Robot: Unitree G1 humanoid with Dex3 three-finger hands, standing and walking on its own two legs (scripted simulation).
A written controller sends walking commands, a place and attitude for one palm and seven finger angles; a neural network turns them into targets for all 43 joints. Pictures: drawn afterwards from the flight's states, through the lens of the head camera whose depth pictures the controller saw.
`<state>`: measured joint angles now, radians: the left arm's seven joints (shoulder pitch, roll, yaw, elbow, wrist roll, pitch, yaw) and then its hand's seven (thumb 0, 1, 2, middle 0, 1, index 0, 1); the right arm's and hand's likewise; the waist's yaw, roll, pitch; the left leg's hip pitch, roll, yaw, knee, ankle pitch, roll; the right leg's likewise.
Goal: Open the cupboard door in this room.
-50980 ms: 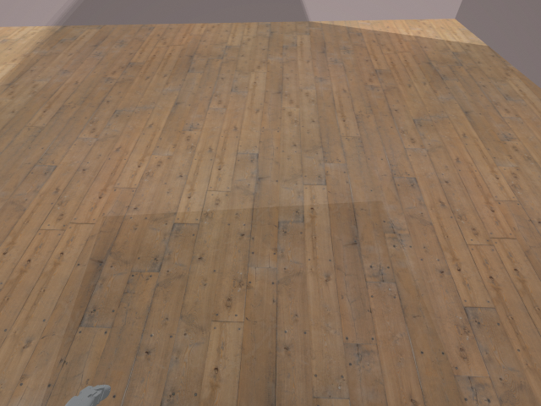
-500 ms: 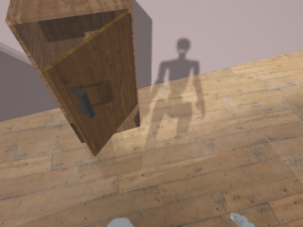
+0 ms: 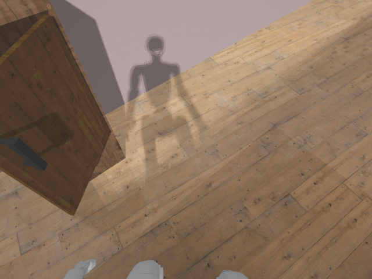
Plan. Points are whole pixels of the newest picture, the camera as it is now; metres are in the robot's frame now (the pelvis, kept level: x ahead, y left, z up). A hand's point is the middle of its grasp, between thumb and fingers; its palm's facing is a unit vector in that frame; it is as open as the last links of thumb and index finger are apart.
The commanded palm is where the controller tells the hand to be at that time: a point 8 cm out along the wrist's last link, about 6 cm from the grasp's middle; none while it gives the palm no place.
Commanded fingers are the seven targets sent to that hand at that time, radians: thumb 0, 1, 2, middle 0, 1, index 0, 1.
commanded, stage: walk to a spot facing it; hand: left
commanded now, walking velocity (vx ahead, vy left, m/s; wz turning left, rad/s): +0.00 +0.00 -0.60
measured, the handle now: (21, 154) +0.39 +0.45 -0.03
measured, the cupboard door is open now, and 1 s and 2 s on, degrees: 41 41 41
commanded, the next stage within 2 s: turn to face it in 1.96 s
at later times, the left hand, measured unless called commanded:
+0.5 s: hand (134, 257) +0.18 +0.14 -0.15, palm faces -0.33 -0.92 -0.21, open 7.4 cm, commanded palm none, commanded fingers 0.00 0.90 0.90 -0.20 -0.30 -0.20 -0.30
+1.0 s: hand (158, 211) +0.30 +0.10 -0.17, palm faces -0.54 -0.83 -0.15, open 7.4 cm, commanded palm none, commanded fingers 0.00 0.90 0.90 -0.20 -0.30 -0.20 -0.30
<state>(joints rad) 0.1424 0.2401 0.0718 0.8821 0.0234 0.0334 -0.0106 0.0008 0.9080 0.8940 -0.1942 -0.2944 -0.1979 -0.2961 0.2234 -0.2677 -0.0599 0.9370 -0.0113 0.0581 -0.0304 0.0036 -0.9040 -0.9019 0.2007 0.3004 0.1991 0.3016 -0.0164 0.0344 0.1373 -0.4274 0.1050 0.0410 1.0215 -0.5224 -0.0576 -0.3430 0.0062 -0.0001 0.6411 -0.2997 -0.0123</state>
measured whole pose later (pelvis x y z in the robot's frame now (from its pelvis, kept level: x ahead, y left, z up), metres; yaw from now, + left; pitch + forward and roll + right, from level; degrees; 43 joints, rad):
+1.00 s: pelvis +0.16 -0.05 +0.01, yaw -36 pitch +0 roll -2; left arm 0.26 0.24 0.09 1.01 0.04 0.01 -0.05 0.01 0.91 0.89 -0.19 -0.29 -0.20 -0.30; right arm 0.23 -0.17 -0.02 0.91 -0.04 -0.08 -0.01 0.00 -0.90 -0.90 0.20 0.30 0.20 0.30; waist 0.02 -0.06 0.05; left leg -0.31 0.08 0.14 0.55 -0.24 0.01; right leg -0.49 -0.02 -0.01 1.22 -0.34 -0.02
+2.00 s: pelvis +0.44 -0.34 +0.02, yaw -51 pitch -1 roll +0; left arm 0.28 0.17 0.07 1.05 0.03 -0.01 -0.03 0.00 0.91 0.89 -0.19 -0.29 -0.19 -0.30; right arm 0.25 -0.17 -0.04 1.03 -0.03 -0.07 -0.02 -0.01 -0.93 -0.90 0.20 0.30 0.20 0.30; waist 0.03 -0.03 0.05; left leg -0.19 0.05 0.19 0.42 -0.21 0.03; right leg -0.56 -0.09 -0.03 1.07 -0.25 -0.01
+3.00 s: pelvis +0.49 -0.56 +0.02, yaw -23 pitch +1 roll +3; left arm 0.22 0.21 0.04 0.90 0.02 0.01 0.02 0.00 0.91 0.89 -0.19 -0.29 -0.20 -0.30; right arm 0.12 -0.28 -0.09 0.92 -0.02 0.07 0.02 0.00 -0.91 -0.90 0.20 0.30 0.20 0.30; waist -0.01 0.02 0.10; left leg -0.54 0.00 0.01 1.11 -0.43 -0.06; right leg -0.24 -0.09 -0.13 0.54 -0.32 -0.02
